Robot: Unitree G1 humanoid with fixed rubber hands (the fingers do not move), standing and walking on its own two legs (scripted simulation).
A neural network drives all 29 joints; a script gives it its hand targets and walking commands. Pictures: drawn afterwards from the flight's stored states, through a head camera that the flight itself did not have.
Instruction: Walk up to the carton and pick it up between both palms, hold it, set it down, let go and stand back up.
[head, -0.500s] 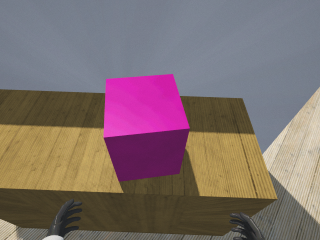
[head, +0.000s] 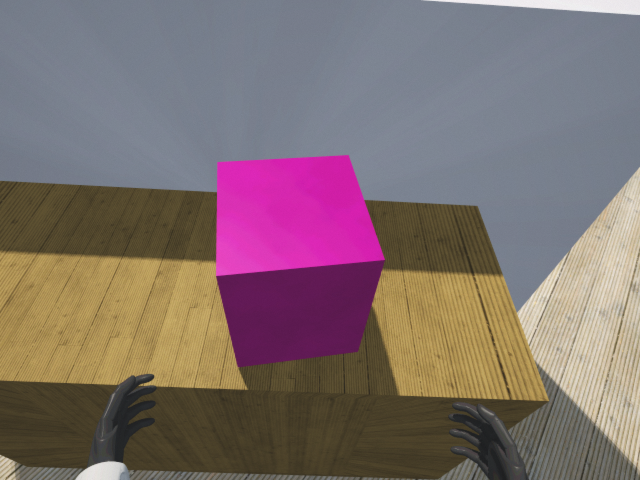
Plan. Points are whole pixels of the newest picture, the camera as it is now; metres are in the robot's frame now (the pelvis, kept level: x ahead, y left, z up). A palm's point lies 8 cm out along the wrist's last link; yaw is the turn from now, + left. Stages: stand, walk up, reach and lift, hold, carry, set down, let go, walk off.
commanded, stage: reach and lift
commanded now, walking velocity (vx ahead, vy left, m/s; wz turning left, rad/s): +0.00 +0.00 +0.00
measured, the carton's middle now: (292, 263) +0.44 +0.06 -0.02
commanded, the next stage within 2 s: none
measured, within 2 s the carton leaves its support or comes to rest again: neither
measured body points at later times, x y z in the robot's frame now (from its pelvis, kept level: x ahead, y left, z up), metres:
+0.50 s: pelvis +0.01 +0.00 +0.00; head +0.02 +0.01 +0.45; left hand +0.21 +0.24 -0.03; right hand +0.20 -0.19 -0.04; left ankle +0.02 +0.16 -0.74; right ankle +0.02 -0.07 -0.74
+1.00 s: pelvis +0.03 +0.00 +0.00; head +0.05 +0.00 +0.45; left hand +0.27 +0.22 +0.03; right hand +0.31 -0.18 +0.02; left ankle +0.02 +0.16 -0.74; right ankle +0.02 -0.07 -0.74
